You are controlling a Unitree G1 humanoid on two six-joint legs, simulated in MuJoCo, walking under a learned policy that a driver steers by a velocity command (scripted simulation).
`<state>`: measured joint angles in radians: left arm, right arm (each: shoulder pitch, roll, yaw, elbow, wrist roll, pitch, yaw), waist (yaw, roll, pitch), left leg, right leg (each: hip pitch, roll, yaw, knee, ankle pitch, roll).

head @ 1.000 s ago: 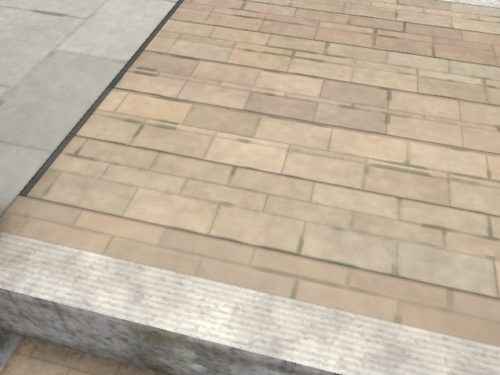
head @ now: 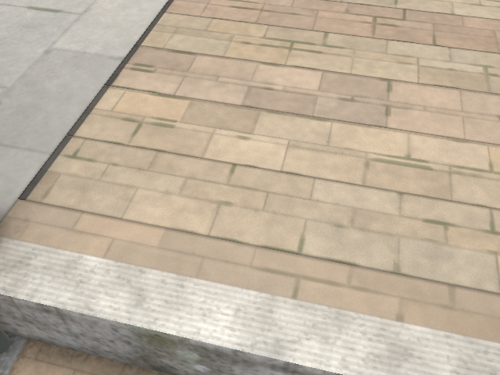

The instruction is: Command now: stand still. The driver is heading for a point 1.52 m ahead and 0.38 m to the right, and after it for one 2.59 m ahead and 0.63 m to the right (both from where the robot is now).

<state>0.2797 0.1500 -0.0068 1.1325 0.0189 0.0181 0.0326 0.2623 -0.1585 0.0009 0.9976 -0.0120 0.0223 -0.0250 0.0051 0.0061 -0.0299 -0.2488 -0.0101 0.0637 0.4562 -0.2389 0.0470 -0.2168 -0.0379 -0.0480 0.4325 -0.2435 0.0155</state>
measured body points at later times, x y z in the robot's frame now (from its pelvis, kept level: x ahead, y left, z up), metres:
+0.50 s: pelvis +0.08 +0.01 +0.00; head +0.08 +0.03 +0.45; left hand +0.04 +0.27 -0.16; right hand +0.23 -0.20 -0.11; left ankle +0.05 +0.12 -0.71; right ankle -0.01 -0.13 -0.73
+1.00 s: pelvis +0.16 +0.00 +0.12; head +0.20 +0.05 +0.56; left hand +0.46 +0.05 +0.04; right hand +0.07 -0.24 +0.01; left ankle +0.08 +0.14 -0.42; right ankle +0.08 -0.06 -0.54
